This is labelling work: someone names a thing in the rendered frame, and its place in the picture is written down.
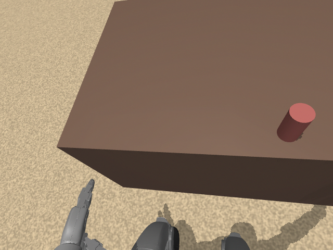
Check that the left robot hand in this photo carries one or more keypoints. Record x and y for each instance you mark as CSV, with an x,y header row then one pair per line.
x,y
74,230

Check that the can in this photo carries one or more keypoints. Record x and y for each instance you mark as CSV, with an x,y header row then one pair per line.
x,y
297,119

